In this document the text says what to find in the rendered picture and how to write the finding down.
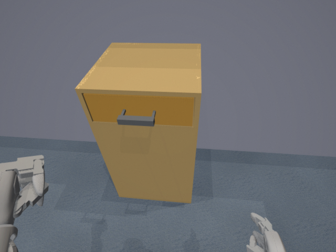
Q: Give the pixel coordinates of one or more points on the cabinet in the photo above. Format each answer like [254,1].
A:
[151,163]

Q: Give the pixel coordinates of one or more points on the handle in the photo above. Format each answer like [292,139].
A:
[136,120]

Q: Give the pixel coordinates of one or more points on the left robot hand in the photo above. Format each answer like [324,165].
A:
[27,173]

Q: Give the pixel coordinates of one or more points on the left robot forearm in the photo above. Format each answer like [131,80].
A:
[8,233]

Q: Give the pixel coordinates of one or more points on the right robot hand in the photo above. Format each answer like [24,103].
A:
[270,241]

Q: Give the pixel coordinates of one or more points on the drawer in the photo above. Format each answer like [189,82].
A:
[169,110]

